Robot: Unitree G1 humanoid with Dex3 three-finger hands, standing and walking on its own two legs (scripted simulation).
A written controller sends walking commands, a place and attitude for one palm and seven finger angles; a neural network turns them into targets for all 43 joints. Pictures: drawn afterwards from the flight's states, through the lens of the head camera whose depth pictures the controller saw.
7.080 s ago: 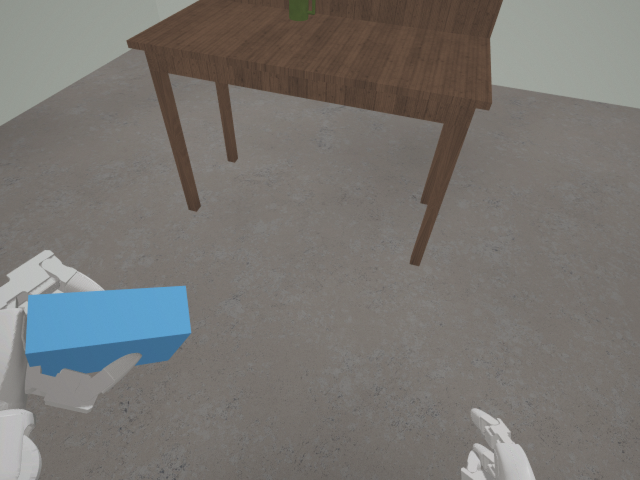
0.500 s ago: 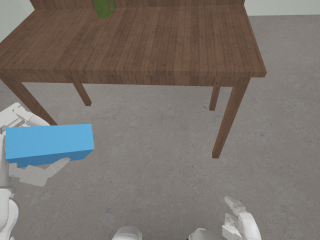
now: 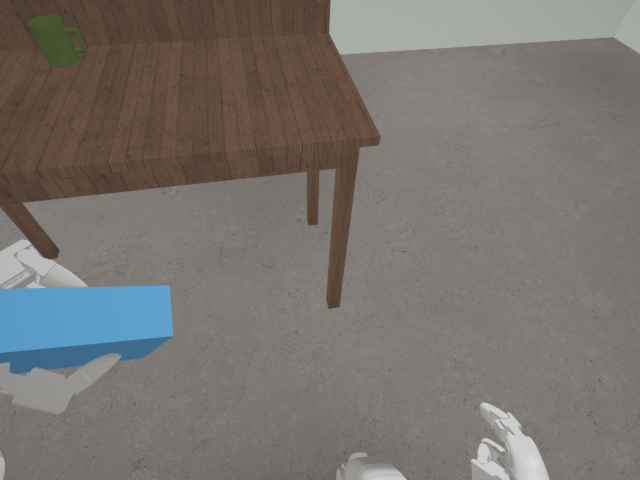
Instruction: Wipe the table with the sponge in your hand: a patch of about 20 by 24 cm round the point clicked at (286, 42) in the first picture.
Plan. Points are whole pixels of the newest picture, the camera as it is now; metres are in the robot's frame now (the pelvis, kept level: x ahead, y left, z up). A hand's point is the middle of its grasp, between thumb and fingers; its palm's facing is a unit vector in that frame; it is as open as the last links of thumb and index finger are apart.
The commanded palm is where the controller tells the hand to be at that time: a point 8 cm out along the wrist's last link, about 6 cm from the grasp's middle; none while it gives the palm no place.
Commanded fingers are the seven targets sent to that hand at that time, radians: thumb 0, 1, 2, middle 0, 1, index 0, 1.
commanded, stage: turn to face it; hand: left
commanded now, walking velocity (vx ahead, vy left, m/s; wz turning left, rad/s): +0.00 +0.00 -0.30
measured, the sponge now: (110, 328) +0.22 +0.22 +0.14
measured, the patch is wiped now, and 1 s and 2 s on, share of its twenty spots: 0.00 0.00 0.00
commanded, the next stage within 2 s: take the last steps up to it in 0.20 s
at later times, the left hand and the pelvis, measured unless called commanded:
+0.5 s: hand (153, 340) +0.20 +0.15 +0.18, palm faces +0.20 -0.84 -0.51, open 9.2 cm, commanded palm +0.15 +0.21 +0.19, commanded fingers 0.00 0.10 1.30 -1.20 -1.60 -1.20 -1.60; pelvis -0.04 -0.04 +0.00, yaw -8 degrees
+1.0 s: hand (169, 303) +0.23 +0.16 +0.18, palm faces +0.25 -0.80 -0.55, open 9.2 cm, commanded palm +0.18 +0.20 +0.19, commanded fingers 0.00 0.10 1.30 -1.20 -1.60 -1.20 -1.60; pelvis +0.00 -0.06 +0.02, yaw -5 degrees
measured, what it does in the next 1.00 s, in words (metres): steps on the spot: right foot, then left foot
